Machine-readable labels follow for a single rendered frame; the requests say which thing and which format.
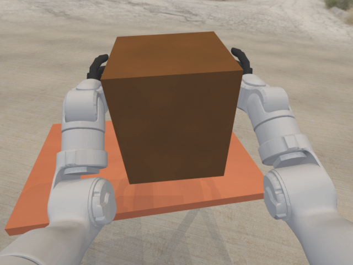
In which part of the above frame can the robot left forearm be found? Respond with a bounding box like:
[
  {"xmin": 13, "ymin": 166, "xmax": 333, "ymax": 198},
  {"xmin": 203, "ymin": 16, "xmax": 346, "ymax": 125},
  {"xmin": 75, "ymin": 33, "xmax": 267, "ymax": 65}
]
[{"xmin": 47, "ymin": 79, "xmax": 108, "ymax": 221}]

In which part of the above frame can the left robot hand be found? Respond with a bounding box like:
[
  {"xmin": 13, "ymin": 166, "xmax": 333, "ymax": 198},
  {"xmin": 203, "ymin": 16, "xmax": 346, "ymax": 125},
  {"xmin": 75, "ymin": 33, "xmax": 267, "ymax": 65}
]
[{"xmin": 87, "ymin": 54, "xmax": 109, "ymax": 81}]

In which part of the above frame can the right robot upper arm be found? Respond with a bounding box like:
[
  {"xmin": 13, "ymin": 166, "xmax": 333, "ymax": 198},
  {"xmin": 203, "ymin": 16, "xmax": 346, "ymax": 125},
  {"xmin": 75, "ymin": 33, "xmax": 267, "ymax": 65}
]
[{"xmin": 263, "ymin": 163, "xmax": 353, "ymax": 265}]

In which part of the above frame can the right robot hand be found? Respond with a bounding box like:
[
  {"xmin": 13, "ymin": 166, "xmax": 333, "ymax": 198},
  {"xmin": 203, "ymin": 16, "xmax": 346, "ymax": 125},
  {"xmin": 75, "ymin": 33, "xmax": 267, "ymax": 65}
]
[{"xmin": 231, "ymin": 47, "xmax": 253, "ymax": 75}]

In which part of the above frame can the table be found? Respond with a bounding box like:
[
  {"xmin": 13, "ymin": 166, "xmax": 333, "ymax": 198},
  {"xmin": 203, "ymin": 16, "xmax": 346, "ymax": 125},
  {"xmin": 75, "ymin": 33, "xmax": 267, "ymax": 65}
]
[{"xmin": 5, "ymin": 120, "xmax": 264, "ymax": 236}]

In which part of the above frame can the robot right forearm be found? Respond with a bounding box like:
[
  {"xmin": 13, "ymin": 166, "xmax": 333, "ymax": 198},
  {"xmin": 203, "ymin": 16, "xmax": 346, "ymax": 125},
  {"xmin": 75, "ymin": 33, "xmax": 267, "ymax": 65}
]
[{"xmin": 237, "ymin": 74, "xmax": 337, "ymax": 207}]

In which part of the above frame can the carton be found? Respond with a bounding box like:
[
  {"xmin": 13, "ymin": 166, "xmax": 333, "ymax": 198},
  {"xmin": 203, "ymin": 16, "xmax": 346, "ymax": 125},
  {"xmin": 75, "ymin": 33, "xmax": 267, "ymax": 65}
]
[{"xmin": 100, "ymin": 31, "xmax": 243, "ymax": 184}]

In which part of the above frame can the left robot upper arm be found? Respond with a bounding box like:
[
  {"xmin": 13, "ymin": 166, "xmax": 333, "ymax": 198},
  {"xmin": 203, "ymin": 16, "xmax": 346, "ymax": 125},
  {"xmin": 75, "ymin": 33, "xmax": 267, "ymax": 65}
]
[{"xmin": 0, "ymin": 177, "xmax": 117, "ymax": 265}]

